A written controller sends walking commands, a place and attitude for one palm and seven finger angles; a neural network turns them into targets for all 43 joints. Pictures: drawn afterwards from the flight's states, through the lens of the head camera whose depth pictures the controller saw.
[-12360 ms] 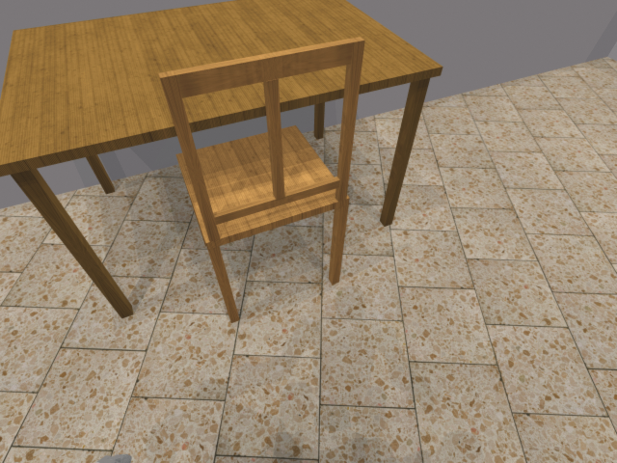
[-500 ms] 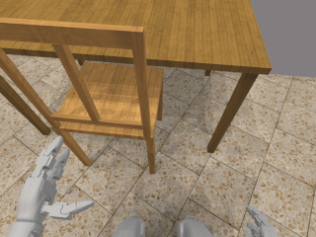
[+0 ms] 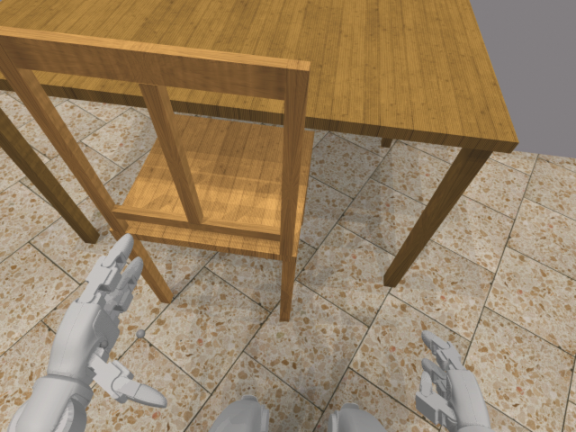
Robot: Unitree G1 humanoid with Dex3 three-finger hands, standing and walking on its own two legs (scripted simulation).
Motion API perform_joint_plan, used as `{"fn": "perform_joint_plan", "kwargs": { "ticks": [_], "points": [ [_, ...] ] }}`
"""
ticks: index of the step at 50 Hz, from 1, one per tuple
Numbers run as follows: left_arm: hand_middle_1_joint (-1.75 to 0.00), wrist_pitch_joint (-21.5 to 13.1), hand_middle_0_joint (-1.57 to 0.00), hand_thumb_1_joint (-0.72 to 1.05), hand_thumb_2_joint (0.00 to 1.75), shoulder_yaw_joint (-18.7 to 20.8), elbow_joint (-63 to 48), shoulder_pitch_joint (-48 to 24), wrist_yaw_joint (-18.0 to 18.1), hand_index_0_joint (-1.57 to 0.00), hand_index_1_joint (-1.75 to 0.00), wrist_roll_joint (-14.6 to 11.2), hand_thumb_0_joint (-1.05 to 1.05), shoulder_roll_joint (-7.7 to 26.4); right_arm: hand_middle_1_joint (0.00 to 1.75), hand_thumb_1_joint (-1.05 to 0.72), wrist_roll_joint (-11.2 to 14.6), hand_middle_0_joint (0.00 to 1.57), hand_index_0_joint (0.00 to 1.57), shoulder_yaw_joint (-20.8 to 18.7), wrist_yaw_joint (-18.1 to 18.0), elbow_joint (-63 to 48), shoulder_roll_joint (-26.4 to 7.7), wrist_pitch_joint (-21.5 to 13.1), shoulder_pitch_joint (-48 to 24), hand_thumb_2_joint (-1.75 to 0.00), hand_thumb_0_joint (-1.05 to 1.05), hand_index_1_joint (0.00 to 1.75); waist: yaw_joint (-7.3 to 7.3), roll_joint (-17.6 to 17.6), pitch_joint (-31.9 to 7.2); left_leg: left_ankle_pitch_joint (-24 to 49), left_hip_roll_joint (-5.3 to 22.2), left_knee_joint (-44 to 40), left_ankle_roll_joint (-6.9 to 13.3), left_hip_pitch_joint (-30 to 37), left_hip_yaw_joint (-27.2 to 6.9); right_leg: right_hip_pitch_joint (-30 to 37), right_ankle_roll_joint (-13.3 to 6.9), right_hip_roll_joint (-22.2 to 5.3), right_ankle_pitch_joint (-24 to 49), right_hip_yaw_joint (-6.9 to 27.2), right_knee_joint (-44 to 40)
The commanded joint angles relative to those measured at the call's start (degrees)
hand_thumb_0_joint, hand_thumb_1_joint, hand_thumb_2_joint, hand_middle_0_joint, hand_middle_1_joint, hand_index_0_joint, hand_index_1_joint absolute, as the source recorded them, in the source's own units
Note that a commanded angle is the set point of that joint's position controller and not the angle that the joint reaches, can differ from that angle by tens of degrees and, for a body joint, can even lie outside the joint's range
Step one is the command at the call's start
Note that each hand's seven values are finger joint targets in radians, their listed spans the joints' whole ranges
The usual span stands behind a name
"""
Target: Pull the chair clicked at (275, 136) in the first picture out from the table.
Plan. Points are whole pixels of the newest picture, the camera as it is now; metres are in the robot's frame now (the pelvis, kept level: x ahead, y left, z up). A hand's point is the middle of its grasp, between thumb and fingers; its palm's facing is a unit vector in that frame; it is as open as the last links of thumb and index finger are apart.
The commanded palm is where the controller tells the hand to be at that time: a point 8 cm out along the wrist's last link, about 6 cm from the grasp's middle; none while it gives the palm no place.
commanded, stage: raise the hand toward the chair's back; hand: left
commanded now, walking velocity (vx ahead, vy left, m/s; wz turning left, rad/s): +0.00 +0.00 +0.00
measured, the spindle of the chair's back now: (178, 165) +0.52 +0.23 +0.02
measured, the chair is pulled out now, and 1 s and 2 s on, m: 0.00 0.00 0.00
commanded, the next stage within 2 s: aim the fingers beside a spindle in 0.60 s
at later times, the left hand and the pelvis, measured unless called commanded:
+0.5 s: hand (148, 322) +0.24 +0.19 +0.04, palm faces -0.06 -1.00 -0.05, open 16.9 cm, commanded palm +0.22 +0.25 +0.05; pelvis +0.00 -0.01 +0.00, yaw +0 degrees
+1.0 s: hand (161, 296) +0.28 +0.19 +0.04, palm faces -0.05 -1.00 -0.08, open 16.9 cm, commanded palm +0.26 +0.25 +0.04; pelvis +0.00 -0.03 -0.01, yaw +0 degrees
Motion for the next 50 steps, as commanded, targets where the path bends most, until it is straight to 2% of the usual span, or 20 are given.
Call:
{"fn": "perform_joint_plan", "kwargs": {
  "ticks": [1,5,7,9,12,13,17,19,24,28,32,34,36,37,39,42,43,46,49,50],
  "points": [
    [-0.08,-6.7,-0.06,-0.50,0.30,5.2,-11.3,-6.4,0.7,-0.06,-0.08,-1.6,0.00,7.3,0.30,-0.90,-0.3,0.20,0.20,-4.5,-0.7,-6.2,-9.3,-3.1,0.2,-0.90,0.00,0.30,-1.12,4.3,-12.3,19.4,2.5,-11.9,-5.9,14.0,-8.7,1.3,-0.6,1.7,8.0,1.2,-5.0],
    [-0.08,-3.3,-0.06,-0.50,0.30,3.9,-6.1,-6.7,-2.5,-0.06,-0.08,-1.1,0.00,7.6,0.30,-0.90,0.5,0.20,0.20,-4.7,-0.7,-6.6,-10.6,-2.5,0.5,-0.90,0.00,0.30,-1.54,2.5,-11.6,15.7,2.2,-12.8,-5.3,11.6,-8.5,2.7,-0.5,1.6,6.8,1.5,-6.3],
    [-0.08,-1.6,-0.06,-0.50,0.30,4.3,-6.4,-5.4,-3.4,-0.06,-0.08,-1.4,0.00,8.4,0.30,-0.90,0.8,0.20,0.20,-4.8,-0.8,-7.3,-10.8,-2.7,0.2,-0.90,0.00,0.30,-0.90,2.8,-12.8,17.0,2.1,-13.3,-5.1,12.4,-8.3,4.2,-0.6,1.6,7.3,1.6,-6.9],
    [-0.08,-1.1,-0.06,-0.50,0.30,6.2,-9.7,-5.0,-3.2,-0.06,-0.08,-2.2,0.00,9.9,0.30,-0.90,0.8,0.20,0.20,-5.0,-0.8,-7.8,-10.6,-2.8,0.5,-0.90,0.00,0.30,-0.06,2.6,-16.3,21.5,2.1,-13.3,-5.0,14.4,-7.9,6.8,-0.4,1.5,9.7,1.7,-7.3],
    [-0.08,-2.6,-0.06,-0.50,0.30,9.0,-13.3,-4.7,-0.9,-0.06,-0.08,-2.9,0.00,11.7,0.30,-0.90,0.3,0.20,0.20,-5.0,-0.7,-7.4,-10.0,-3.1,0.4,-0.90,0.00,0.30,0.76,3.7,-17.2,25.7,2.1,-12.8,-5.5,15.4,-7.8,7.3,-0.5,1.7,11.4,1.6,-6.7],
    [-0.08,-3.6,-0.06,-0.50,0.30,8.0,-13.5,-4.6,-0.3,-0.06,-0.08,-3.0,0.00,10.1,0.30,-0.90,0.2,0.20,0.20,-5.0,-0.6,-7.0,-9.6,-3.1,0.5,-0.90,0.00,0.30,0.23,3.4,-16.2,25.2,2.3,-12.9,-5.7,15.8,-7.8,6.4,-0.5,1.7,10.9,1.3,-6.7],
    [-0.08,-6.0,-0.06,-0.50,0.30,7.1,-8.5,-5.1,1.6,-0.06,-0.08,-2.1,0.00,8.4,0.30,-0.90,0.0,0.20,0.20,-4.8,-0.3,-5.8,-9.6,-2.9,0.2,-0.90,0.00,0.30,-0.81,2.6,-10.0,15.9,1.9,-12.6,-4.9,9.9,-7.1,3.7,-0.6,1.7,6.7,1.4,-6.6],
    [-0.08,-5.6,-0.06,-0.50,0.30,5.1,-6.0,-5.5,0.7,-0.06,-0.08,-1.5,0.00,7.3,0.30,-0.90,0.2,0.20,0.20,-4.8,-0.2,-5.9,-10.0,-2.8,0.3,-0.90,0.00,0.30,-1.72,1.6,-9.3,12.1,1.6,-12.4,-4.3,8.2,-6.7,3.3,-0.5,1.5,5.1,1.8,-7.1],
    [-0.08,-4.0,-0.06,-0.50,0.30,5.2,-10.0,-5.8,-1.5,-0.06,-0.08,-1.5,0.00,9.9,0.30,-0.90,0.7,0.20,0.20,-5.0,-0.6,-7.3,-10.3,-3.2,0.3,-0.90,0.00,0.30,-1.04,3.2,-14.7,15.6,1.4,-12.0,-3.4,10.6,-5.7,7.8,-0.5,1.1,8.4,3.2,-8.4],
    [-0.08,-5.5,-0.06,-0.50,0.30,8.3,-13.7,-5.2,0.1,-0.06,-0.08,-2.6,0.00,11.2,0.30,-0.90,0.4,0.20,0.20,-4.8,-0.9,-6.6,-9.1,-3.4,0.3,-0.90,0.00,0.30,-0.32,2.9,-17.3,20.5,1.2,-11.0,-3.2,11.4,-5.1,10.9,-0.3,1.2,13.0,3.4,-7.9],
    [-0.08,-6.3,-0.06,-0.50,0.30,7.2,-7.6,-5.5,1.1,-0.06,-0.08,-2.5,0.00,8.7,0.30,-0.90,0.3,0.20,0.20,-4.6,-0.8,-5.1,-8.8,-3.1,-0.3,-0.90,0.00,0.30,-1.45,0.4,-10.8,15.5,1.1,-10.2,-2.9,6.9,-4.8,7.9,-0.2,1.3,9.5,3.4,-8.3],
    [-0.08,-5.7,-0.06,-0.50,0.30,5.4,-4.9,-5.7,0.3,-0.06,-0.08,-2.2,0.00,7.4,0.30,-0.90,0.5,0.20,0.20,-4.6,-0.8,-5.2,-9.2,-2.9,-0.5,-0.90,0.00,0.30,-1.98,0.1,-9.2,12.6,1.0,-10.0,-2.7,5.4,-4.6,6.8,-0.1,1.1,7.1,3.9,-8.8],
    [-0.08,-4.7,-0.06,-0.50,0.30,4.3,-3.7,-7.6,-1.0,-0.06,-0.08,-1.6,0.00,7.7,0.30,-0.90,0.7,0.20,0.20,-4.5,-0.9,-5.6,-9.8,-2.7,-0.3,-0.90,0.00,0.30,-2.46,0.9,-9.5,11.2,0.9,-9.6,-2.5,5.1,-4.3,6.3,0.0,0.9,6.0,4.6,-9.2],
    [-0.08,-4.6,-0.06,-0.50,0.30,4.5,-3.4,-9.9,-1.5,-0.06,-0.08,-1.5,0.00,8.6,0.30,-0.90,0.6,0.20,0.20,-4.5,-1.1,-5.3,-10.0,-2.7,0.0,-0.90,0.00,0.30,-2.93,-0.3,-10.1,11.4,1.0,-9.1,-2.2,4.9,-4.3,6.5,0.1,0.9,6.4,4.8,-9.1],
    [-0.08,-4.6,-0.06,-0.50,0.30,6.6,-3.9,-12.3,-2.3,-0.06,-0.08,-1.6,0.00,11.4,0.30,-0.90,0.7,0.20,0.20,-4.4,-1.5,-5.4,-10.2,-2.7,0.3,-0.90,0.00,0.30,-2.47,0.1,-12.5,12.2,0.9,-8.5,-2.0,4.7,-4.0,8.4,0.1,0.6,7.1,5.8,-9.1],
    [-0.08,-6.2,-0.06,-0.50,0.30,8.1,-6.4,-17.7,-2.4,-0.06,-0.08,-2.6,0.00,13.4,0.30,-0.90,0.3,0.20,0.20,-4.0,-1.9,-4.9,-10.0,-3.1,0.3,-0.90,0.00,0.30,-2.21,2.3,-15.2,14.1,1.0,-7.7,-1.9,5.5,-4.1,9.4,-0.1,0.6,8.8,6.0,-8.1],
    [-0.08,-6.6,-0.06,-0.50,0.30,10.1,-5.6,-16.7,-2.2,-0.06,-0.08,-2.7,0.00,14.7,0.30,-0.90,0.3,0.20,0.20,-4.1,-1.9,-4.7,-9.9,-3.1,0.4,-0.90,0.00,0.30,-1.34,2.5,-16.7,15.0,1.1,-7.8,-2.0,6.0,-4.0,10.2,-0.1,0.6,9.6,6.2,-7.9],
    [-0.08,-7.4,-0.06,-0.50,0.30,11.0,-3.0,-16.3,-1.8,-0.06,-0.08,-3.5,0.00,14.0,0.30,-0.90,0.4,0.20,0.20,-4.2,-1.7,-4.0,-9.5,-3.2,0.4,-0.90,0.00,0.30,-1.18,1.3,-17.0,16.7,1.0,-7.2,-2.1,5.3,-3.6,11.1,0.1,0.6,12.1,6.3,-7.4],
    [-0.08,-5.9,-0.06,-0.50,0.30,11.9,3.4,-15.7,-2.5,-0.06,-0.08,-3.2,0.00,14.7,0.30,-0.90,0.4,0.20,0.20,-4.1,-1.4,-3.3,-10.0,-2.3,0.6,-0.90,0.00,0.30,-1.17,0.7,-15.8,16.3,0.9,-6.6,-2.1,2.3,-3.0,11.7,0.3,0.3,12.4,7.1,-7.4],
    [-0.08,-5.2,-0.06,-0.50,0.30,10.3,5.2,-16.5,-3.1,-0.06,-0.08,-3.1,0.00,13.3,0.30,-0.90,0.6,0.20,0.20,-4.1,-1.3,-3.5,-10.1,-2.0,0.6,-0.90,0.00,0.30,-1.67,1.1,-14.3,15.6,0.9,-6.7,-2.1,2.0,-2.9,10.5,0.4,0.3,11.9,7.1,-7.6]
  ]
}}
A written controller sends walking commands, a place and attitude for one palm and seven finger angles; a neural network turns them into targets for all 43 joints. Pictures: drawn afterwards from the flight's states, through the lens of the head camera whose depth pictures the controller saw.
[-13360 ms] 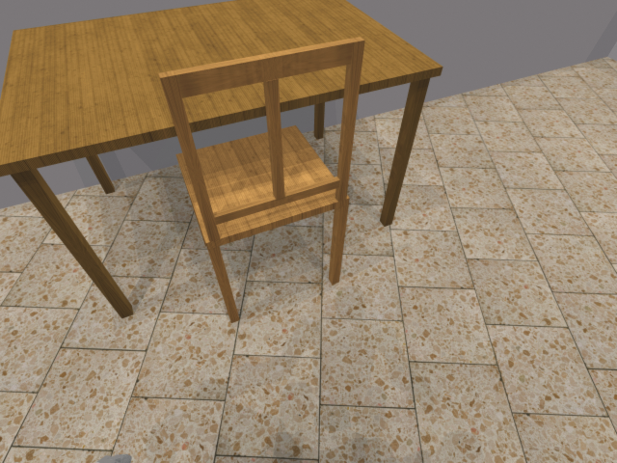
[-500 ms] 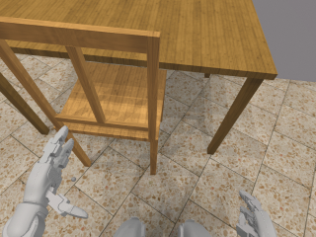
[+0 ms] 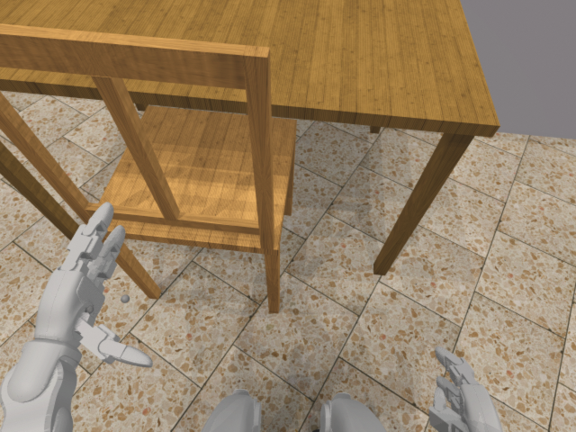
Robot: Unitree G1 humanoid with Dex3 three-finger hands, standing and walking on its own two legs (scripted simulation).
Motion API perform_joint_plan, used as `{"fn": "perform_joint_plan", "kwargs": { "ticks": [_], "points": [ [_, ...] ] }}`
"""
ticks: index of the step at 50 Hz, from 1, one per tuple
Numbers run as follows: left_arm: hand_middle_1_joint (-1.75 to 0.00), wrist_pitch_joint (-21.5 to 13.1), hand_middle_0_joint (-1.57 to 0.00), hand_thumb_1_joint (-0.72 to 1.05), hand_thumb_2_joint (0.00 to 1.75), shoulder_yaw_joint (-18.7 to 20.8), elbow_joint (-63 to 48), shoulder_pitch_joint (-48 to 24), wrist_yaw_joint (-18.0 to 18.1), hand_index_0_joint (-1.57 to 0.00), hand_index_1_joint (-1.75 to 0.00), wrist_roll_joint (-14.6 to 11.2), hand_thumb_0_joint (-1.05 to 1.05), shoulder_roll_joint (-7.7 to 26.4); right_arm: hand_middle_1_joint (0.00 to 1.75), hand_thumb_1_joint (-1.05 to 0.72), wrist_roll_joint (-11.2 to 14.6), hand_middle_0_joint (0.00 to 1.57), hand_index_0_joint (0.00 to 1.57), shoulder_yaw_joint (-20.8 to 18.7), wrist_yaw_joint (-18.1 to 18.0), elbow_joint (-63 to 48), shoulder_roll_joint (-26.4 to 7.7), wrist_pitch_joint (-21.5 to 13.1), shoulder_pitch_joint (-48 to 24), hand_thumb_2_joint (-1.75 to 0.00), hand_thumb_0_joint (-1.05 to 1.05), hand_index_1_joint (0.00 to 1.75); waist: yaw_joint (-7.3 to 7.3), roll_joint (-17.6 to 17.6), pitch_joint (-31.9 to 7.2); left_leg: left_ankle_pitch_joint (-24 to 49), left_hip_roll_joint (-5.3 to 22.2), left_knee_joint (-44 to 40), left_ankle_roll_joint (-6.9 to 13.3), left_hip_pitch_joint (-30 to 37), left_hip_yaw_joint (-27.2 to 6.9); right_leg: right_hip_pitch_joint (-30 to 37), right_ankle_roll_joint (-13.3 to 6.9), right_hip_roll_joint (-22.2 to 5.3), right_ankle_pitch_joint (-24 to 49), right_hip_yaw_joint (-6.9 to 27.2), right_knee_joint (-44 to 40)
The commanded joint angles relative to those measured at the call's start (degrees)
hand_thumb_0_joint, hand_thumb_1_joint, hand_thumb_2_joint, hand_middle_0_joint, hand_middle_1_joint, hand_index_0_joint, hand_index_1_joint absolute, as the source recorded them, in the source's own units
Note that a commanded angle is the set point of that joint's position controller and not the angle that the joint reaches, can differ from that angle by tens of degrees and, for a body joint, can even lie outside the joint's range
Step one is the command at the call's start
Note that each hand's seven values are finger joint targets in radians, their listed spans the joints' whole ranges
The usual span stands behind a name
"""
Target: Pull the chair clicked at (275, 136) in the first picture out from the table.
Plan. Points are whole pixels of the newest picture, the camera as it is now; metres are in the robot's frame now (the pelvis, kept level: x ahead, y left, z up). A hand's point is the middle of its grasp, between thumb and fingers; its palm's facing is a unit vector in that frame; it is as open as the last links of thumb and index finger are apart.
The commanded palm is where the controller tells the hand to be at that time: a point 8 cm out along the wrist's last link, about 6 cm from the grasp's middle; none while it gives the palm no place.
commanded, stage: aim the fingers beside a spindle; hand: left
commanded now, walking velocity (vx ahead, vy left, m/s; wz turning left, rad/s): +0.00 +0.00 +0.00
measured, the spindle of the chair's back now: (146, 160) +0.52 +0.25 +0.02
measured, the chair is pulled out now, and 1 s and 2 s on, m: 0.00 0.00 0.00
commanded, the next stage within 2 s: none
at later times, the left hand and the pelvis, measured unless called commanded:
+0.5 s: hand (122, 283) +0.30 +0.24 +0.02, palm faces -0.09 -0.99 -0.04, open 16.9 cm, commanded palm +0.29 +0.30 +0.02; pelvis +0.00 +0.01 -0.01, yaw -1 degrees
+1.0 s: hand (124, 253) +0.36 +0.25 +0.00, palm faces -0.07 -1.00 -0.05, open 16.9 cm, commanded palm +0.34 +0.30 +0.00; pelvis -0.01 +0.03 -0.02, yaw -2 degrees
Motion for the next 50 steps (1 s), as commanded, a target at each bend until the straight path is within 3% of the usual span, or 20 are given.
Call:
{"fn": "perform_joint_plan", "kwargs": {
  "ticks": [1,5,8,9,10,13,15,16,22,27,31,37,38,39,42,43,44,45,50],
  "points": [
    [-0.08,-1.7,-0.06,-0.50,0.30,5.5,-3.7,-6.3,-1.3,-0.06,-0.08,-1.6,0.00,10.7,0.30,-0.90,0.3,0.20,0.20,-3.5,-0.6,-7.4,-8.3,-2.3,0.3,-0.90,0.00,0.30,-0.37,-0.2,-14.0,15.2,-0.3,-7.8,0.3,3.8,-1.8,13.4,2.9,-0.9,12.3,8.3,-10.0],
    [-0.08,-1.4,-0.06,-0.50,0.30,7.4,-4.5,-6.4,-3.3,-0.06,-0.08,-2.5,0.00,12.6,0.30,-0.90,0.4,0.20,0.20,-3.9,-0.5,-7.9,-8.7,-2.2,1.1,-0.90,0.00,0.30,0.34,-0.1,-18.2,18.1,-0.2,-7.3,0.6,4.5,-1.5,16.8,3.1,-1.2,16.5,9.4,-9.9],
    [-0.08,-3.5,-0.06,-0.50,0.30,8.2,-7.0,-10.2,-3.6,-0.06,-0.08,-3.0,0.00,14.1,0.30,-0.90,0.2,0.20,0.20,-3.9,-0.5,-7.4,-8.8,-2.6,1.4,-0.90,0.00,0.30,-0.30,0.5,-19.3,20.0,0.1,-6.7,0.7,5.3,-1.9,16.2,3.0,-0.9,19.1,9.0,-8.6],
    [-0.08,-4.2,-0.06,-0.50,0.30,9.2,-6.6,-9.9,-3.5,-0.06,-0.08,-3.1,0.00,14.7,0.30,-0.90,0.1,0.20,0.20,-4.0,-0.5,-7.1,-8.7,-2.7,1.5,-0.90,0.00,0.30,0.22,2.0,-19.2,20.2,0.1,-6.8,0.5,5.5,-1.8,15.5,2.8,-0.8,18.6,8.7,-8.2],
    [-0.08,-4.9,-0.06,-0.50,0.30,9.0,-6.4,-11.3,-3.3,-0.06,-0.08,-3.2,0.00,14.4,0.30,-0.90,0.0,0.20,0.20,-3.9,-0.4,-6.9,-8.6,-2.8,1.6,-0.90,0.00,0.30,-0.39,1.1,-18.4,19.7,0.2,-6.6,0.5,5.3,-1.9,14.6,2.9,-0.7,17.9,8.5,-8.1],
    [-0.08,-6.1,-0.06,-0.50,0.30,9.2,-3.6,-12.1,-2.9,-0.06,-0.08,-2.9,0.00,14.3,0.30,-0.90,-0.2,0.20,0.20,-4.0,-0.3,-6.0,-8.8,-2.9,1.7,-0.90,0.00,0.30,-0.39,1.9,-16.8,18.9,0.2,-6.7,0.4,5.0,-2.4,11.7,2.6,-0.4,15.8,7.6,-7.1],
    [-0.08,-5.6,-0.06,-0.50,0.30,9.1,-1.3,-11.9,-3.4,-0.06,-0.08,-2.6,0.00,14.3,0.30,-0.90,-0.1,0.20,0.20,-4.2,-0.3,-5.8,-9.1,-2.7,1.9,-0.90,0.00,0.30,-0.49,2.1,-16.7,17.6,0.3,-6.6,0.3,4.7,-2.3,10.3,2.6,-0.4,14.1,7.5,-7.1],
    [-0.08,-5.2,-0.06,-0.50,0.30,7.2,-1.0,-14.5,-3.9,-0.06,-0.08,-2.5,0.00,12.9,0.30,-0.90,-0.1,0.20,0.20,-4.0,-0.3,-5.9,-9.1,-2.7,1.8,-0.90,0.00,0.30,-1.17,2.4,-16.8,16.8,0.2,-6.4,0.4,4.4,-2.3,9.8,2.7,-0.5,13.5,7.6,-7.0],
    [-0.08,-3.6,-0.06,-0.50,0.30,7.5,-0.9,-17.8,-5.6,-0.06,-0.08,-2.6,0.00,14.7,0.30,-0.90,0.1,0.20,0.20,-4.2,-0.5,-6.5,-9.9,-2.3,2.3,-0.90,0.00,0.30,-0.75,3.4,-20.0,18.8,0.6,-6.5,0.4,7.0,-3.2,8.2,2.3,-0.3,14.0,6.6,-5.9],
    [-0.08,-4.6,-0.06,-0.50,0.30,9.3,0.8,-23.7,-3.6,-0.06,-0.08,-1.9,0.00,16.6,0.30,-0.90,-0.5,0.20,0.20,-3.8,-0.7,-5.8,-9.8,-1.9,2.4,-0.90,0.00,0.30,-0.91,2.8,-19.3,17.4,0.8,-6.2,0.0,6.3,-4.2,4.8,2.2,0.1,11.1,5.8,-4.5],
    [-0.08,-4.1,-0.06,-0.50,0.30,7.5,4.7,-25.4,-3.5,-0.06,-0.08,-1.0,0.00,14.8,0.30,-0.90,-0.5,0.20,0.20,-3.8,-0.5,-5.7,-10.1,-1.3,2.6,-0.90,0.00,0.30,-1.04,3.7,-19.2,15.9,0.9,-6.6,-0.5,7.2,-5.0,1.8,2.0,0.0,8.8,5.2,-4.0],
    [-0.08,-2.5,-0.06,-0.50,0.30,6.7,7.0,-28.7,-4.5,-0.06,-0.08,-0.2,0.00,15.2,0.30,-0.90,-0.3,0.20,0.20,-4.0,-0.3,-5.8,-10.8,-0.2,3.5,-0.90,0.00,0.30,-1.32,3.8,-21.2,17.3,1.3,-6.0,-0.8,8.8,-5.8,-1.1,1.9,0.1,8.7,4.7,-3.0],
    [-0.08,-2.8,-0.06,-0.50,0.30,8.1,6.7,-30.5,-4.1,-0.06,-0.08,0.0,0.00,17.0,0.30,-0.90,-0.5,0.20,0.20,-3.9,-0.4,-5.7,-11.0,0.0,3.6,-0.90,0.00,0.30,-1.08,4.3,-21.9,17.5,1.4,-6.0,-1.0,9.1,-6.1,-1.2,1.9,0.1,8.7,4.7,-2.6],
    [-0.08,-3.1,-0.06,-0.50,0.30,7.2,6.6,-31.9,-3.9,-0.06,-0.08,0.0,0.00,16.0,0.30,-0.90,-0.5,0.20,0.20,-3.9,-0.4,-5.6,-10.8,0.1,3.5,-0.90,0.00,0.30,-1.40,4.5,-21.9,17.7,1.3,-6.0,-1.2,9.7,-6.4,-2.1,1.9,0.1,8.6,4.6,-2.5],
    [-0.08,-4.2,-0.06,-0.50,0.30,9.3,6.0,-32.9,-2.7,-0.06,-0.08,-0.1,0.00,18.0,0.30,-0.90,-0.8,0.20,0.20,-4.0,-0.3,-5.3,-11.0,0.3,3.9,-0.90,0.00,0.30,-0.86,4.1,-23.3,19.5,1.4,-5.7,-1.5,10.3,-6.8,-1.9,1.8,0.2,9.1,4.4,-1.9],
    [-0.08,-4.5,-0.06,-0.50,0.30,9.1,5.7,-32.9,-2.5,-0.06,-0.08,0.2,0.00,17.7,0.30,-0.90,-0.8,0.20,0.20,-4.0,-0.1,-5.3,-10.8,0.5,4.1,-0.90,0.00,0.30,-0.75,5.4,-24.3,20.4,1.4,-5.6,-1.6,11.1,-6.6,-1.8,1.8,0.2,9.5,4.5,-1.8],
    [-0.08,-4.5,-0.06,-0.50,0.30,9.4,7.0,-33.0,-2.4,-0.06,-0.08,0.2,0.00,17.7,0.30,-0.90,-0.8,0.20,0.20,-4.1,-0.1,-5.1,-10.8,0.7,4.2,-0.90,0.00,0.30,-1.03,3.8,-24.1,20.5,1.5,-5.3,-1.6,10.7,-6.8,-2.0,2.0,0.2,9.8,4.4,-1.7],
    [-0.08,-4.7,-0.06,-0.50,0.30,10.1,8.0,-33.7,-2.3,-0.06,-0.08,0.6,0.00,18.8,0.30,-0.90,-0.9,0.20,0.20,-4.0,-0.1,-4.8,-10.9,1.0,4.4,-0.90,0.00,0.30,-0.84,3.8,-23.6,20.4,1.4,-5.1,-1.6,9.7,-6.5,-1.6,1.9,0.3,9.9,4.6,-1.5],
    [-0.08,-4.0,-0.06,-0.50,0.30,7.8,13.0,-36.7,-3.2,-0.06,-0.08,1.5,0.00,17.2,0.30,-0.90,-0.8,0.20,0.20,-4.0,0.1,-4.1,-11.3,2.0,4.8,-0.90,0.00,0.30,-1.95,5.0,-21.6,17.9,1.5,-4.7,-1.6,8.4,-6.8,-4.8,1.8,0.3,8.1,4.4,-1.2]
  ]
}}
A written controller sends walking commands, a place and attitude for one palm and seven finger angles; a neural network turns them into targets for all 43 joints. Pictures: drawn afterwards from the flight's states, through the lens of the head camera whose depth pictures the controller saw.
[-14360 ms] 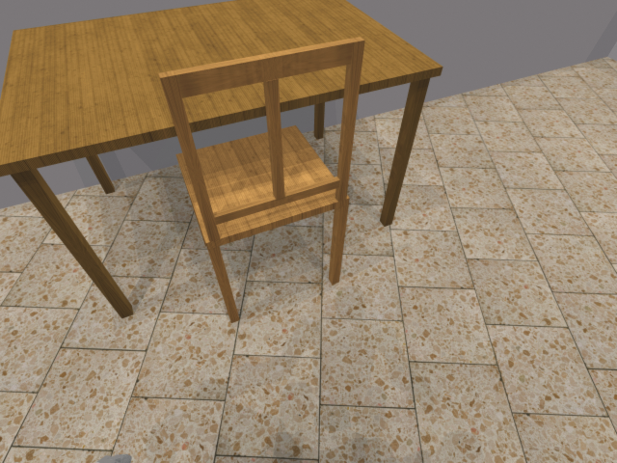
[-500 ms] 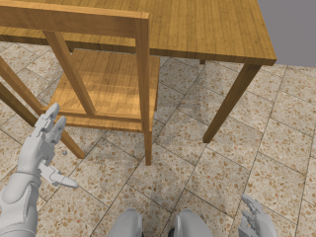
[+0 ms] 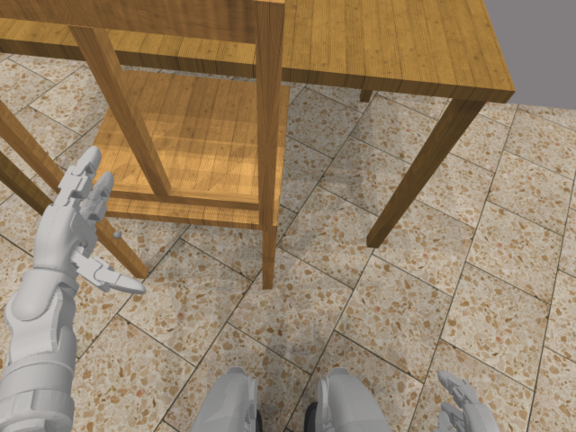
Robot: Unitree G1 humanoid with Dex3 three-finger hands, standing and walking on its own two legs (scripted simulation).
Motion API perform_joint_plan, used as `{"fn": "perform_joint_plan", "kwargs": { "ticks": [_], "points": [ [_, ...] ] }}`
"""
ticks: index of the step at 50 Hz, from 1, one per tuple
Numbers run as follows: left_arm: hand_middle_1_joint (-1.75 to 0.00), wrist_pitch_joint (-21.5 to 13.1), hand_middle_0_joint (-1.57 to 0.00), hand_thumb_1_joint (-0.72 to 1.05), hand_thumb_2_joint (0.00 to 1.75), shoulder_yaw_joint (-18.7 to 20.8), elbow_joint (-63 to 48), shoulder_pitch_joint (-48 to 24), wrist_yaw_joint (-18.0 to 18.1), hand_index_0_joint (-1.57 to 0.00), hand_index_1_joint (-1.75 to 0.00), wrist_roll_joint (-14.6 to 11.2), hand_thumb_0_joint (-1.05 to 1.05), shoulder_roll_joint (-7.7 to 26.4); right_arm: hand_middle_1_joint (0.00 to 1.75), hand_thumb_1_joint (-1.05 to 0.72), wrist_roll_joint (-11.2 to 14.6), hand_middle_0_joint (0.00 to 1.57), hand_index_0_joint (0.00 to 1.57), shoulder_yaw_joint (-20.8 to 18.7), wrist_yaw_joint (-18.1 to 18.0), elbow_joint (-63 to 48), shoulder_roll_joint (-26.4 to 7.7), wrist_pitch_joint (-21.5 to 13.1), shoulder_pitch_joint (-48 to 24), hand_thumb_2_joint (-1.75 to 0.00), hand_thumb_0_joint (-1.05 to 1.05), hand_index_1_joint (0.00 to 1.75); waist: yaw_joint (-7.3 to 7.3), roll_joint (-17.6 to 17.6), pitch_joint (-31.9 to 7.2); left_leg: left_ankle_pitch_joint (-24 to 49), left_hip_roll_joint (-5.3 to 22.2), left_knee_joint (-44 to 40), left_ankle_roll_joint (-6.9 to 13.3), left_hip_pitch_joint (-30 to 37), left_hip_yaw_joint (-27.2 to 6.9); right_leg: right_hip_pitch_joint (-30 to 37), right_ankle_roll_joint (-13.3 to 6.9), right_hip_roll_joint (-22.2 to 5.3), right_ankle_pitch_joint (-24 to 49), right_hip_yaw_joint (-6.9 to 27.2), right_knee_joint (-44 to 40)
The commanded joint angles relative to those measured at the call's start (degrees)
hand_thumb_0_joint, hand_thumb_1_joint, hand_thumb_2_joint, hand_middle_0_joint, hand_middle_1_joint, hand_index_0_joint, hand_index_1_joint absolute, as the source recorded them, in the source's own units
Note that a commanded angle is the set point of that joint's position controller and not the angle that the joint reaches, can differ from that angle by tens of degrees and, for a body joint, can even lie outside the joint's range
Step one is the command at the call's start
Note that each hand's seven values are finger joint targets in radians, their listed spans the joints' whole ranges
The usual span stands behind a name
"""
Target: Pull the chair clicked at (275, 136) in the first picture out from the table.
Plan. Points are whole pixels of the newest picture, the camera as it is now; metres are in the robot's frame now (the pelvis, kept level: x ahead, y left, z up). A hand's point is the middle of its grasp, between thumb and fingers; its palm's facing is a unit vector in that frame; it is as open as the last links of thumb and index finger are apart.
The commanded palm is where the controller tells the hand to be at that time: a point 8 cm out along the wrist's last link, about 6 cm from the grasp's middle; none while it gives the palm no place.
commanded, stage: aim the fingers beside a spindle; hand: left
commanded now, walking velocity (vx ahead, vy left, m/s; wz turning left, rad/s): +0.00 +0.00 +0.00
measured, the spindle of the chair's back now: (134, 129) +0.52 +0.24 +0.05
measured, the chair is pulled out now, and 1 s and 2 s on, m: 0.00 0.00 0.00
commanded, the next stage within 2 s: none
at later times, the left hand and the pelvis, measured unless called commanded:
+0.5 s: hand (111, 236) +0.36 +0.24 +0.02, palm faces -0.03 -1.00 -0.05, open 16.9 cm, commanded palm +0.35 +0.28 +0.02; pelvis +0.00 -0.01 +0.00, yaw +0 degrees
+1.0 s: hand (125, 237) +0.36 +0.23 +0.01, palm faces -0.06 -1.00 -0.02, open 16.9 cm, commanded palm +0.35 +0.28 +0.02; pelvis +0.00 -0.01 +0.00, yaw +0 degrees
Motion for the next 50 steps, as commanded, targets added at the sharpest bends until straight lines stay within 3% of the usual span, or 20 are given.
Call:
{"fn": "perform_joint_plan", "kwargs": {
  "ticks": [1,5,8,14,17,18,22,23,25,29,30,31,32,35,40,42,44,46,48,50],
  "points": [
    [-0.08,-3.3,-0.06,-0.50,0.30,2.9,-7.4,-14.7,-0.9,-0.06,-0.08,-1.1,0.00,12.6,0.30,-0.90,0.1,0.20,0.20,-4.3,-0.9,-5.6,-10.3,-1.8,3.4,-0.90,0.00,0.30,-0.12,4.8,-21.2,18.9,1.8,-10.9,-4.1,18.8,-8.6,5.8,-0.5,1.0,8.3,2.9,-6.6],
    [-0.08,-4.2,-0.06,-0.50,0.30,2.3,-10.3,-17.1,-1.6,-0.06,-0.08,-1.4,0.00,12.7,0.30,-0.90,-0.1,0.20,0.20,-4.7,-0.8,-5.3,-10.5,-1.7,4.1,-0.90,0.00,0.30,0.09,8.0,-25.4,25.7,2.3,-10.3,-5.1,24.6,-9.6,4.2,-0.7,0.9,10.4,2.7,-6.1],
    [-0.08,-4.3,-0.06,-0.50,0.30,4.5,-11.9,-11.9,-1.2,-0.06,-0.08,-1.9,0.00,14.2,0.30,-0.90,-0.1,0.20,0.20,-4.9,-0.3,-6.0,-10.2,-1.2,4.3,-0.90,0.00,0.30,1.29,5.6,-28.1,28.8,2.2,-10.3,-4.9,24.5,-9.1,8.3,-0.4,1.1,12.8,2.9,-6.5],
    [-0.08,-3.4,-0.06,-0.50,0.30,7.8,-6.8,-11.4,0.2,-0.06,-0.08,-1.6,0.00,16.6,0.30,-0.90,0.1,0.20,0.20,-4.1,-0.3,-6.1,-9.5,0.2,3.0,-0.90,0.00,0.30,0.90,2.4,-20.6,19.5,1.2,-10.0,-3.1,13.5,-6.3,11.6,-0.2,1.1,11.6,4.0,-7.1],
    [-0.08,-4.6,-0.06,-0.50,0.30,7.6,-7.0,-14.2,-1.0,-0.06,-0.08,-1.8,0.00,16.9,0.30,-0.90,0.0,0.20,0.20,-4.0,-0.6,-6.1,-9.6,-0.1,2.9,-0.90,0.00,0.30,0.12,2.7,-21.1,16.8,1.1,-9.0,-2.5,12.1,-5.9,11.6,-0.2,1.3,10.1,4.7,-7.2],
    [-0.08,-5.0,-0.06,-0.50,0.30,8.4,-7.1,-13.1,-1.6,-0.06,-0.08,-1.8,0.00,17.9,0.30,-0.90,0.1,0.20,0.20,-4.0,-0.6,-6.2,-9.8,-0.2,3.1,-0.90,0.00,0.30,0.87,4.3,-22.3,17.9,1.1,-9.2,-2.7,13.3,-5.8,12.0,-0.4,1.3,10.9,4.9,-7.2],
    [-0.08,-5.8,-0.06,-0.50,0.30,2.0,-10.4,-17.2,-4.6,-0.06,-0.08,-2.7,0.00,12.8,0.30,-0.90,0.3,0.20,0.20,-4.3,-0.9,-5.7,-9.8,-1.3,3.3,-0.90,0.00,0.30,-1.33,7.2,-24.5,20.9,1.7,-8.8,-2.9,19.5,-7.3,8.1,-0.5,1.4,11.1,4.3,-7.1],
    [-0.08,-5.6,-0.06,-0.50,0.30,2.4,-10.5,-16.9,-4.9,-0.06,-0.08,-2.6,0.00,13.6,0.30,-0.90,0.2,0.20,0.20,-4.4,-0.9,-5.1,-10.1,-1.4,3.5,-0.90,0.00,0.30,-0.95,8.2,-25.0,21.9,1.9,-9.2,-3.3,20.9,-7.7,7.4,-0.6,1.3,11.1,3.9,-7.2],
    [-0.08,-4.6,-0.06,-0.50,0.30,0.0,-9.4,-18.7,-5.0,-0.06,-0.08,-2.6,0.00,11.5,0.30,-0.90,0.3,0.20,0.20,-4.5,-1.1,-4.5,-10.3,-1.4,3.5,-0.90,0.00,0.30,-1.88,7.3,-23.5,20.5,2.0,-9.4,-3.4,21.4,-8.4,4.9,-0.5,1.2,9.6,3.4,-7.3],
    [-0.08,-2.9,-0.06,-0.50,0.30,3.5,-6.4,-20.1,-2.5,-0.06,-0.08,-1.6,0.00,14.7,0.30,-0.90,0.2,0.20,0.20,-4.4,-1.3,-4.1,-10.6,-1.1,3.7,-0.90,0.00,0.30,-0.97,5.6,-22.4,19.0,1.8,-9.2,-3.5,18.5,-8.4,4.8,-0.4,0.9,9.0,3.3,-6.5],
    [-0.08,-2.8,-0.06,-0.50,0.30,6.0,-5.1,-18.5,-1.6,-0.06,-0.08,-1.2,0.00,16.7,0.30,-0.90,0.0,0.20,0.20,-4.4,-1.3,-4.5,-10.5,-0.8,3.8,-0.90,0.00,0.30,0.07,4.3,-22.5,18.8,1.6,-9.2,-3.4,17.2,-8.1,6.2,-0.5,0.9,8.9,3.4,-6.3],
    [-0.08,-3.0,-0.06,-0.50,0.30,5.8,-6.2,-19.3,-0.9,-0.06,-0.08,-0.9,0.00,16.8,0.30,-0.90,-0.1,0.20,0.20,-4.2,-1.1,-5.0,-10.3,-0.7,3.3,-0.90,0.00,0.30,0.32,5.4,-23.1,19.0,1.4,-9.1,-3.4,17.0,-7.8,6.8,-0.5,0.9,9.2,3.6,-6.1],
    [-0.08,-3.4,-0.06,-0.50,0.30,9.0,-6.4,-17.8,0.1,-0.06,-0.08,-0.8,0.00,19.7,0.30,-0.90,-0.3,0.20,0.20,-4.1,-1.0,-5.2,-10.2,-0.5,3.4,-0.90,0.00,0.30,1.44,5.5,-24.1,20.1,1.3,-8.9,-3.5,16.5,-7.4,8.3,-0.7,1.0,10.0,3.7,-5.8],
    [-0.08,-4.6,-0.06,-0.50,0.30,10.3,-8.8,-15.9,0.9,-0.06,-0.08,-0.2,0.00,21.2,0.30,-0.90,-0.4,0.20,0.20,-3.8,-0.6,-6.6,-9.5,0.2,3.1,-0.90,0.00,0.30,2.47,6.2,-27.0,23.0,1.2,-8.9,-3.4,16.8,-6.4,12.8,-0.6,1.2,13.7,4.4,-5.8],
    [-0.08,-3.6,-0.06,-0.50,0.30,5.3,-9.5,-12.1,-1.8,-0.06,-0.08,-1.8,0.00,15.3,0.30,-0.90,0.2,0.20,0.20,-4.0,-0.2,-6.6,-9.3,0.2,3.2,-0.90,0.00,0.30,0.36,5.4,-26.5,24.7,1.5,-9.2,-3.0,18.3,-6.4,13.2,-0.1,1.4,15.7,4.4,-7.1],
    [-0.08,-2.2,-0.06,-0.50,0.30,2.8,-5.4,-10.4,-3.5,-0.06,-0.08,-2.5,0.00,12.0,0.30,-0.90,0.6,0.20,0.20,-4.1,-0.4,-6.3,-9.7,0.1,3.7,-0.90,0.00,0.30,-1.11,2.0,-22.8,22.4,1.6,-9.1,-2.5,15.7,-6.5,11.4,0.0,1.5,14.4,4.1,-7.6],
    [-0.08,-1.4,-0.06,-0.50,0.30,1.1,-4.1,-12.4,-4.2,-0.06,-0.08,-2.7,0.00,10.4,0.30,-0.90,0.7,0.20,0.20,-4.3,-0.6,-5.7,-10.0,-0.1,3.4,-0.90,0.00,0.30,-1.66,2.7,-19.8,18.3,1.6,-9.2,-2.6,14.1,-6.6,8.4,0.1,1.2,11.2,4.0,-7.9],
    [-0.08,-1.7,-0.06,-0.50,0.30,1.5,-4.2,-15.2,-4.1,-0.06,-0.08,-2.9,0.00,11.2,0.30,-0.90,0.7,0.20,0.20,-4.3,-0.8,-5.3,-10.3,-0.4,3.4,-0.90,0.00,0.30,-1.87,1.3,-19.2,15.5,1.4,-8.9,-2.3,12.5,-6.5,8.4,0.0,1.1,9.2,4.3,-8.2],
    [-0.08,-3.5,-0.06,-0.50,0.30,3.5,-8.7,-17.7,-3.1,-0.06,-0.08,-2.5,0.00,14.1,0.30,-0.90,0.4,0.20,0.20,-4.5,-1.0,-5.4,-10.4,-0.8,3.6,-0.90,0.00,0.30,-0.91,4.1,-22.8,18.1,1.5,-8.9,-2.7,16.0,-7.0,7.9,-0.3,1.0,10.0,4.3,-7.2],
    [-0.08,-5.1,-0.06,-0.50,0.30,3.2,-12.5,-20.1,-1.9,-0.06,-0.08,-1.9,0.00,14.3,0.30,-0.90,0.0,0.20,0.20,-4.6,-0.9,-5.2,-9.9,-1.2,3.7,-0.90,0.00,0.30,-0.68,7.1,-25.4,21.1,1.6,-9.1,-3.3,20.3,-7.5,7.2,-0.4,1.0,10.8,3.9,-6.9]
  ]
}}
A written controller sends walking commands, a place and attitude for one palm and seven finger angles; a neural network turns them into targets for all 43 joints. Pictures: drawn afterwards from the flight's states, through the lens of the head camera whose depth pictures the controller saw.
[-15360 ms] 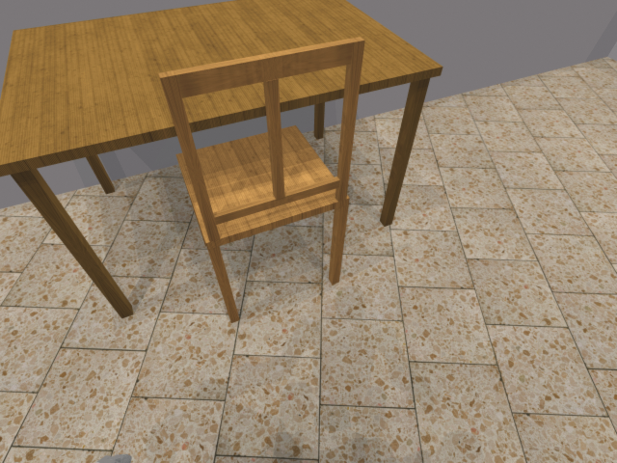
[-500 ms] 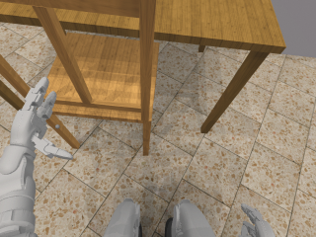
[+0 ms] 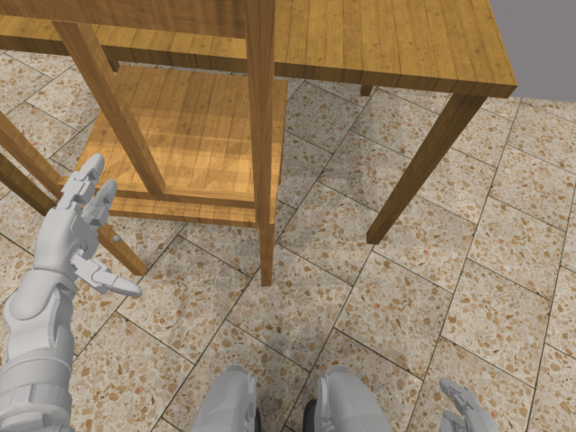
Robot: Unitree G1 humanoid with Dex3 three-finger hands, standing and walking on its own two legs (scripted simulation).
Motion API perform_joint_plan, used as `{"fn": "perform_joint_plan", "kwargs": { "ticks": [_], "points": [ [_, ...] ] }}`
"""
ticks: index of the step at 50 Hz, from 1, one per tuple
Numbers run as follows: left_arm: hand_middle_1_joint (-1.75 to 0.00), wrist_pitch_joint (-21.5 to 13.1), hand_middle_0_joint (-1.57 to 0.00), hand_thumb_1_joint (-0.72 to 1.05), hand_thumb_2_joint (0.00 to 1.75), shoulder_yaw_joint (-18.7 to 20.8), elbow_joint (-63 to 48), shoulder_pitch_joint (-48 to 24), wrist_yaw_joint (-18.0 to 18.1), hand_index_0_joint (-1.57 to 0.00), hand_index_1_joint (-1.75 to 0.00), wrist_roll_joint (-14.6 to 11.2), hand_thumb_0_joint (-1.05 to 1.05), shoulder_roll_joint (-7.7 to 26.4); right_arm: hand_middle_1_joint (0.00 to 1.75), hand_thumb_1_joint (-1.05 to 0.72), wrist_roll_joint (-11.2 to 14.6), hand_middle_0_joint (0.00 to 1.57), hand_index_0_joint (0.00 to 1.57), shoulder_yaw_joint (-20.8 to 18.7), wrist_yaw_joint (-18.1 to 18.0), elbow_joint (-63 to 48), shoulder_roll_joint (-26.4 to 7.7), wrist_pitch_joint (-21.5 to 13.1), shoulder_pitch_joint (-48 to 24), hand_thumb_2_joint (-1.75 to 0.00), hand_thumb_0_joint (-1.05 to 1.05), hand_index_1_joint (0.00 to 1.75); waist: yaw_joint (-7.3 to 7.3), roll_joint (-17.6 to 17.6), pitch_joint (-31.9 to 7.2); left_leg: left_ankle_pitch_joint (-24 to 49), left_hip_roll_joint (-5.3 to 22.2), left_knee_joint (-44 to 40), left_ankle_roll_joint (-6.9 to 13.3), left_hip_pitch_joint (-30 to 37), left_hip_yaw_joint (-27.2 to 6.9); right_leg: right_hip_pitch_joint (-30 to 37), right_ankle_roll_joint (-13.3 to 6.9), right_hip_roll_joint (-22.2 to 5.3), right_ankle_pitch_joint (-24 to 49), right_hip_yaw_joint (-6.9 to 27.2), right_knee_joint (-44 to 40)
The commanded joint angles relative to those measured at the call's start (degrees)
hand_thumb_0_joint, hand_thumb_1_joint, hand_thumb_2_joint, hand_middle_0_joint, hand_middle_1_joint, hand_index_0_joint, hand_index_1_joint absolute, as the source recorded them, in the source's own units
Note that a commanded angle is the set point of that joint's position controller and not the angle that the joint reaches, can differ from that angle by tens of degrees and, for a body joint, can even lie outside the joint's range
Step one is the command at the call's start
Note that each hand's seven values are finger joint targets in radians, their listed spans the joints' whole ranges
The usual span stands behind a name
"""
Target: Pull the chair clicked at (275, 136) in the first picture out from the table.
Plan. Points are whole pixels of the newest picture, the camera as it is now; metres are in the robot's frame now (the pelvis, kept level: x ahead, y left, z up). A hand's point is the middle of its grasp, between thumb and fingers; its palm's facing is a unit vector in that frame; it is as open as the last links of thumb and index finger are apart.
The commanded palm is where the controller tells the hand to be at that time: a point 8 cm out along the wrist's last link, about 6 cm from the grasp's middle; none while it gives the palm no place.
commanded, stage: aim the fingers beside a spindle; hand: left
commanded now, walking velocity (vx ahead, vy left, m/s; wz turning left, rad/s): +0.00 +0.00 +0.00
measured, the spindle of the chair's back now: (125, 127) +0.52 +0.25 +0.05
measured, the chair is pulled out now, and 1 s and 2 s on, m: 0.00 0.00 0.00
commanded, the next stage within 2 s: push the fingers through the gap in 1.18 s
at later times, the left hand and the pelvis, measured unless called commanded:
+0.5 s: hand (121, 233) +0.37 +0.23 +0.02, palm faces -0.06 -1.00 -0.04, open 16.9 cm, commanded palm +0.35 +0.29 +0.03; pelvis +0.00 +0.00 +0.00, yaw +0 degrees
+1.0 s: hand (108, 240) +0.35 +0.24 +0.02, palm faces -0.03 -1.00 -0.04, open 16.9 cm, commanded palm +0.34 +0.29 +0.03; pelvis +0.00 +0.00 +0.00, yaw +0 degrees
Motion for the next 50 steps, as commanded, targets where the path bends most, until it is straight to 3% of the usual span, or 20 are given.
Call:
{"fn": "perform_joint_plan", "kwargs": {
  "ticks": [1,2,3,5,7,11,13,17,18,20,23,28,32,34,36,39,44,46,47,50],
  "points": [
    [-0.08,-7.1,-0.06,-0.50,0.30,5.7,-18.7,-18.5,1.8,-0.06,-0.08,-0.8,0.00,16.5,0.30,-0.90,-0.9,0.20,0.20,-4.7,-1.3,-5.3,-9.6,-3.2,3.7,-0.90,0.00,0.30,0.26,7.4,-26.8,23.6,1.3,-9.6,-2.9,23.0,-6.9,10.2,0.1,0.5,12.6,4.7,-7.2],
    [-0.08,-7.6,-0.06,-0.50,0.30,7.5,-19.2,-17.6,2.6,-0.06,-0.08,-0.4,0.00,19.0,0.30,-0.90,-1.0,0.20,0.20,-4.6,-1.3,-5.2,-9.8,-3.1,4.0,-0.90,0.00,0.30,0.57,7.7,-27.0,25.4,1.5,-9.7,-3.2,23.6,-7.1,10.2,0.0,0.8,13.2,4.6,-6.7],
    [-0.08,-7.9,-0.06,-0.50,0.30,8.7,-19.4,-16.2,3.2,-0.06,-0.08,-0.3,0.00,19.4,0.30,-0.90,-1.2,0.20,0.20,-4.5,-1.2,-5.3,-9.4,-2.9,4.0,-0.90,0.00,0.30,1.14,7.7,-28.7,26.8,1.3,-9.8,-3.3,24.3,-7.0,11.8,0.2,0.8,14.5,4.7,-6.8],
    [-0.08,-7.4,-0.06,-0.50,0.30,8.7,-17.4,-14.1,3.6,-0.06,-0.08,0.0,0.00,18.8,0.30,-0.90,-1.1,0.20,0.20,-4.2,-1.1,-5.4,-8.9,-2.6,3.2,-0.90,0.00,0.30,1.23,7.5,-27.1,26.9,1.2,-9.8,-3.2,22.7,-6.5,12.8,0.3,0.8,15.3,4.8,-6.8],
    [-0.08,-5.8,-0.06,-0.50,0.30,8.4,-13.6,-10.3,3.2,-0.06,-0.08,-0.2,0.00,17.4,0.30,-0.90,-0.9,0.20,0.20,-4.1,-0.9,-5.7,-8.9,-2.1,3.3,-0.90,0.00,0.30,1.38,6.4,-25.3,26.3,1.1,-10.2,-3.0,21.0,-6.3,13.4,0.3,0.9,15.2,4.6,-7.2],
    [-0.08,-2.2,-0.06,-0.50,0.30,5.1,-5.8,-8.1,0.5,-0.06,-0.08,-0.9,0.00,13.2,0.30,-0.90,-0.1,0.20,0.20,-3.9,-0.8,-6.4,-9.5,-1.4,2.7,-0.90,0.00,0.30,-0.35,0.4,-19.2,18.7,0.7,-10.0,-1.8,12.8,-4.9,14.0,0.7,0.9,13.2,5.0,-8.4],
    [-0.08,-2.2,-0.06,-0.50,0.30,2.3,-6.0,-9.9,-1.1,-0.06,-0.08,-1.3,0.00,10.7,0.30,-0.90,0.2,0.20,0.20,-3.9,-0.8,-6.8,-9.7,-1.8,2.7,-0.90,0.00,0.30,-0.90,1.4,-18.7,17.6,0.8,-9.8,-1.7,13.3,-5.1,11.8,0.6,0.8,11.8,5.1,-8.5],
    [-0.08,-5.5,-0.06,-0.50,0.30,1.1,-14.7,-16.0,-1.0,-0.06,-0.08,-2.0,0.00,11.0,0.30,-0.90,-0.1,0.20,0.20,-4.5,-1.0,-6.8,-9.8,-2.9,2.8,-0.90,0.00,0.30,-1.33,4.8,-22.7,20.1,1.4,-9.6,-2.1,19.5,-6.5,9.0,0.3,0.8,11.3,4.6,-7.7],
    [-0.08,-6.4,-0.06,-0.50,0.30,3.5,-16.8,-17.0,-0.3,-0.06,-0.08,-1.7,0.00,14.1,0.30,-0.90,-0.4,0.20,0.20,-4.7,-1.1,-6.2,-10.1,-2.9,3.2,-0.90,0.00,0.30,-0.54,6.2,-25.5,21.4,1.5,-9.7,-2.5,21.7,-6.9,9.2,0.2,0.9,11.4,4.7,-7.5],
    [-0.08,-7.4,-0.06,-0.50,0.30,3.4,-18.1,-19.2,1.1,-0.06,-0.08,-1.2,0.00,14.1,0.30,-0.90,-0.7,0.20,0.20,-4.7,-1.3,-5.4,-9.8,-3.2,3.5,-0.90,0.00,0.30,-1.08,6.7,-25.7,22.2,1.6,-9.9,-3.0,24.0,-7.8,7.6,0.3,0.8,11.0,4.2,-7.3],
    [-0.08,-7.2,-0.06,-0.50,0.30,8.0,-16.0,-18.1,3.2,-0.06,-0.08,-0.1,0.00,18.7,0.30,-0.90,-1.2,0.20,0.20,-4.4,-1.5,-4.6,-9.8,-2.9,3.6,-0.90,0.00,0.30,0.29,7.0,-26.4,22.9,1.4,-9.7,-3.3,22.8,-7.6,8.9,0.2,0.8,11.3,4.4,-6.7],
    [-0.08,-4.0,-0.06,-0.50,0.30,7.1,-7.6,-13.5,2.6,-0.06,-0.08,0.7,0.00,16.8,0.30,-0.90,-0.8,0.20,0.20,-3.6,-1.3,-5.5,-9.4,-1.6,2.9,-0.90,0.00,0.30,0.60,4.8,-22.1,19.2,0.9,-10.0,-2.6,16.8,-6.0,10.8,0.2,0.9,10.7,4.5,-7.3],
    [-0.08,-3.3,-0.06,-0.50,0.30,4.1,-9.8,-10.0,-0.1,-0.06,-0.08,-1.0,0.00,13.2,0.30,-0.90,-0.2,0.20,0.20,-3.9,-0.9,-7.2,-9.5,-1.6,2.8,-0.90,0.00,0.30,0.53,4.5,-24.5,22.9,1.1,-10.1,-2.4,18.6,-6.0,12.6,0.2,0.9,13.8,4.5,-7.5],
    [-0.08,-3.9,-0.06,-0.50,0.30,3.3,-14.7,-10.1,-0.8,-0.06,-0.08,-1.8,0.00,12.8,0.30,-0.90,-0.1,0.20,0.20,-4.3,-0.7,-7.2,-9.5,-1.9,2.7,-0.90,0.00,0.30,0.39,5.4,-26.6,25.4,1.4,-10.1,-2.6,21.4,-6.3,12.6,0.4,0.8,15.1,4.5,-7.7],
    [-0.08,-4.2,-0.06,-0.50,0.30,4.3,-15.7,-9.0,-0.6,-0.06,-0.08,-2.5,0.00,13.4,0.30,-0.90,-0.1,0.20,0.20,-4.4,-0.7,-7.1,-9.5,-2.1,2.8,-0.90,0.00,0.30,0.21,3.1,-25.4,24.7,1.4,-10.1,-2.4,20.3,-6.2,13.5,0.6,1.0,15.1,4.5,-8.2],
    [-0.08,-5.3,-0.06,-0.50,0.30,4.7,-17.8,-8.3,0.8,-0.06,-0.08,-2.5,0.00,13.1,0.30,-0.90,-0.3,0.20,0.20,-4.5,-0.8,-6.5,-9.3,-2.5,2.6,-0.90,0.00,0.30,0.26,5.0,-23.7,25.1,1.5,-10.8,-2.9,21.4,-6.9,11.1,0.6,0.9,13.6,4.0,-7.9],
    [-0.08,-6.1,-0.06,-0.50,0.30,4.6,-16.3,-10.0,2.7,-0.06,-0.08,-1.0,0.00,13.2,0.30,-0.90,-0.7,0.20,0.20,-4.4,-1.1,-5.8,-9.3,-2.7,2.5,-0.90,0.00,0.30,-0.29,4.5,-20.7,21.1,1.5,-11.1,-3.1,20.2,-7.1,9.0,0.5,0.9,10.5,3.9,-8.0],
    [-0.08,-6.2,-0.06,-0.50,0.30,3.1,-16.8,-11.6,2.7,-0.06,-0.08,-0.6,0.00,12.1,0.30,-0.90,-0.7,0.20,0.20,-4.4,-1.2,-5.7,-9.2,-2.9,2.3,-0.90,0.00,0.30,-0.37,6.2,-21.5,20.4,1.4,-11.1,-3.2,21.2,-7.3,8.4,0.3,0.7,9.8,3.9,-7.9],
    [-0.08,-6.3,-0.06,-0.50,0.30,1.6,-17.0,-13.4,2.5,-0.06,-0.08,-0.5,0.00,11.1,0.30,-0.90,-0.7,0.20,0.20,-4.4,-1.3,-5.4,-9.3,-3.1,2.4,-0.90,0.00,0.30,-1.28,6.9,-21.1,20.4,1.6,-11.1,-3.3,22.2,-7.8,6.7,0.2,0.8,9.5,3.6,-7.8],
    [-0.08,-6.0,-0.06,-0.50,0.30,1.2,-17.0,-13.1,1.9,-0.06,-0.08,-0.5,0.00,11.1,0.30,-0.90,-0.6,0.20,0.20,-4.4,-1.4,-5.5,-9.6,-3.1,2.3,-0.90,0.00,0.30,-0.59,6.9,-23.0,21.1,1.6,-11.4,-3.6,23.7,-8.2,7.3,0.1,0.7,9.5,3.6,-7.9]
  ]
}}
